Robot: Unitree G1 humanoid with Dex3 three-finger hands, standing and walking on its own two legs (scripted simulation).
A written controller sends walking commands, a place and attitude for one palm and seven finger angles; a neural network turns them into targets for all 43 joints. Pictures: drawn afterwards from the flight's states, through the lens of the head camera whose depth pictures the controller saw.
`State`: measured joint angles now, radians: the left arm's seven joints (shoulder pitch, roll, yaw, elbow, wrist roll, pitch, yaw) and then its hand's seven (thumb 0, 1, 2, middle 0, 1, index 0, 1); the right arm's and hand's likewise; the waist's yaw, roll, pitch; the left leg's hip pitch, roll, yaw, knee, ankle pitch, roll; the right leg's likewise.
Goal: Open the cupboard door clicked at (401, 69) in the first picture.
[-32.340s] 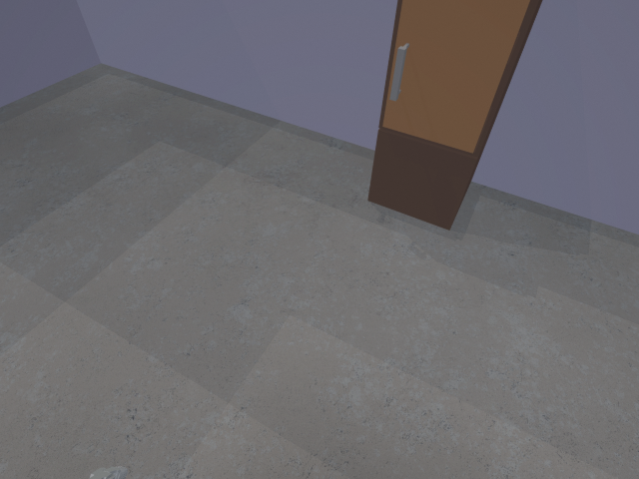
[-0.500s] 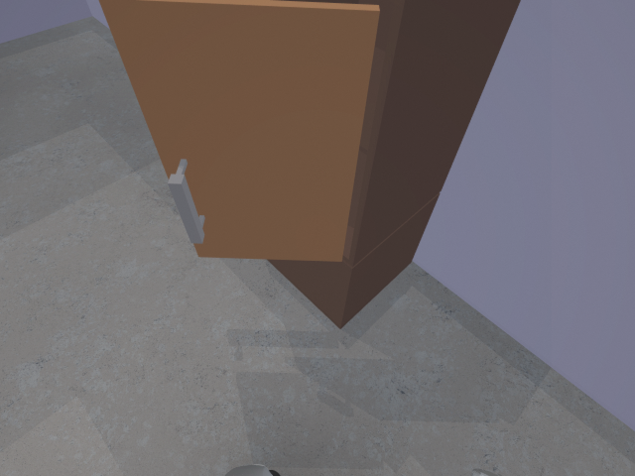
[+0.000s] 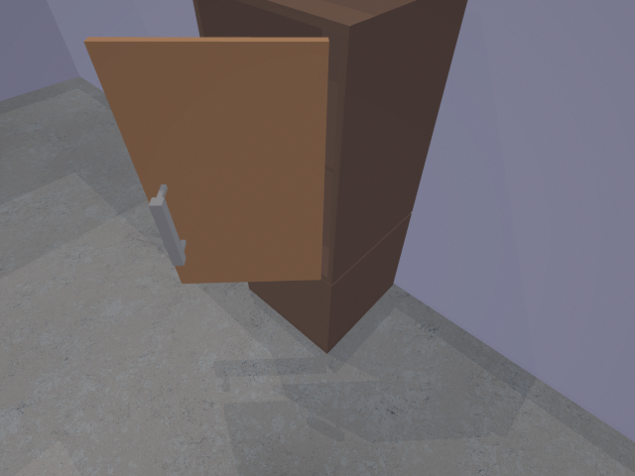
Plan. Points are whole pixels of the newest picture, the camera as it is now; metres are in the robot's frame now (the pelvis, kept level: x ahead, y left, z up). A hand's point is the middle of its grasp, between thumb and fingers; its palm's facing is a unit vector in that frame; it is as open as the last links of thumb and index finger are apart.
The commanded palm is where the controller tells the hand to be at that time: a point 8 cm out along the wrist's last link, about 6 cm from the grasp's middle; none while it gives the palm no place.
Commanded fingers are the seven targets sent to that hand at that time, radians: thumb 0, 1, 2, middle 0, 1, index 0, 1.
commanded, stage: come to a stop and stand still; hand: left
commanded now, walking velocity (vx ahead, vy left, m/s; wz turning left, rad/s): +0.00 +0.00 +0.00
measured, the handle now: (171, 226) +0.60 +0.32 -0.09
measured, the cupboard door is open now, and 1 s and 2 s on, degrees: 45 45 45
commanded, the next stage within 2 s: look again from close up in 0.04 s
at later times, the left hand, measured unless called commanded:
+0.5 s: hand out of the picture +0.02 +0.18 -0.16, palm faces +0.02 -0.98 -0.18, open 7.4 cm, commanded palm none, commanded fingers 0.00 0.90 0.90 -0.20 -0.30 -0.20 -0.30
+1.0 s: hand out of the picture +0.05 +0.22 -0.18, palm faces +0.10 -0.97 -0.24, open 7.4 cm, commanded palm none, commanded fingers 0.00 0.90 0.90 -0.20 -0.30 -0.20 -0.30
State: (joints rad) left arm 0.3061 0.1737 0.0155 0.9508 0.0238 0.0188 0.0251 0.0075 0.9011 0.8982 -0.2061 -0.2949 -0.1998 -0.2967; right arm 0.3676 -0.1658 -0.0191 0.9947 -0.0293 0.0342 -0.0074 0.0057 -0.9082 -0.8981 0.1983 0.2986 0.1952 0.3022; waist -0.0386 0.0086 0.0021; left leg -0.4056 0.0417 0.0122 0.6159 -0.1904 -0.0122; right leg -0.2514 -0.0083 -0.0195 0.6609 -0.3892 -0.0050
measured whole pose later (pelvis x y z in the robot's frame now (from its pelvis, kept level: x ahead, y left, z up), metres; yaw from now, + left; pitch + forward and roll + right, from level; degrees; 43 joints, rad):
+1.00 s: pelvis +0.06 +0.03 +0.00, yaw +2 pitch -1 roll +2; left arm 0.31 0.20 0.05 1.02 0.03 0.01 0.03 0.01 0.90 0.90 -0.21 -0.29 -0.20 -0.30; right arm 0.24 -0.21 -0.02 1.02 -0.02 0.02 -0.01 0.01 -0.91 -0.90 0.20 0.30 0.20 0.30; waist 0.02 -0.05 0.05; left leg -0.33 -0.02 0.10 0.63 -0.26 0.03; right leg -0.17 -0.10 -0.03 0.71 -0.48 0.02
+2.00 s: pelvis +0.11 +0.02 +0.02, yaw +1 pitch -1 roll +0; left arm 0.28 0.17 -0.01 1.08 0.01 -0.02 0.03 0.01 0.90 0.90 -0.20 -0.29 -0.20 -0.30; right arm 0.23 -0.17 0.02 1.11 -0.01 -0.01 -0.03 0.00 -0.91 -0.90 0.20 0.30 0.20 0.30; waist 0.00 -0.02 0.02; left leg -0.17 0.01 0.09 0.45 -0.27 0.02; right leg -0.14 0.02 -0.07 0.46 -0.30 -0.05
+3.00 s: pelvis +0.09 +0.05 +0.01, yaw +1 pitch -1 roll +0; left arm 0.27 0.17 -0.03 1.07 0.01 -0.02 0.03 0.01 0.90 0.90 -0.20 -0.29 -0.20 -0.30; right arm 0.26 -0.19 0.02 1.04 -0.02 -0.01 -0.02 0.00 -0.91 -0.90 0.20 0.30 0.19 0.30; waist -0.01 0.04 0.02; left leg -0.21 -0.02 0.10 0.50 -0.26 0.06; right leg -0.18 -0.02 -0.06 0.50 -0.30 -0.01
